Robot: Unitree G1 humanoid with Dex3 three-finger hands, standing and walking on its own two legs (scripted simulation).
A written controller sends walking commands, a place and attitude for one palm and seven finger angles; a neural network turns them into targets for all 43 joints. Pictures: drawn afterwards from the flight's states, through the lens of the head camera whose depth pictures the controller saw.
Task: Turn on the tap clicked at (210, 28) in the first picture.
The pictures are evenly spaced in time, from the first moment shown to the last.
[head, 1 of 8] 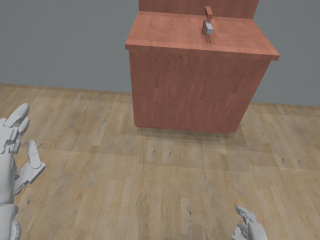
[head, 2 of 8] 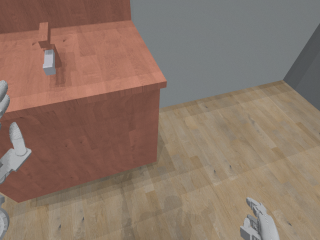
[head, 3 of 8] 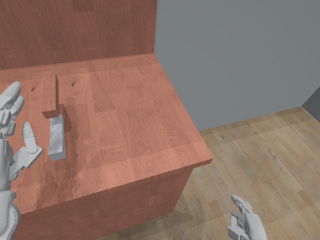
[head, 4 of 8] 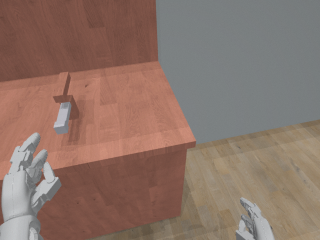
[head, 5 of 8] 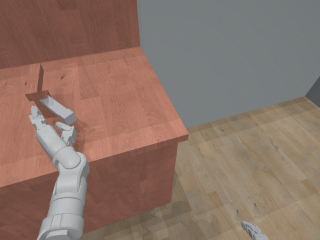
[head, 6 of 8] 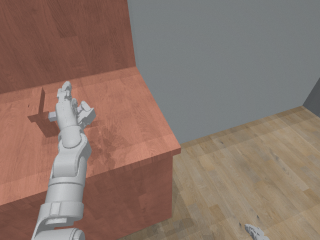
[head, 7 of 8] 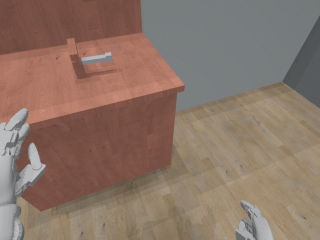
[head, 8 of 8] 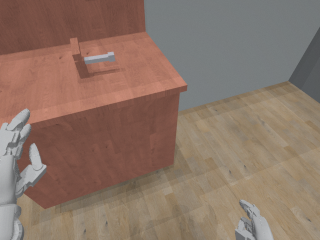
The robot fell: no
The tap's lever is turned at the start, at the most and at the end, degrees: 0 86 86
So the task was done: yes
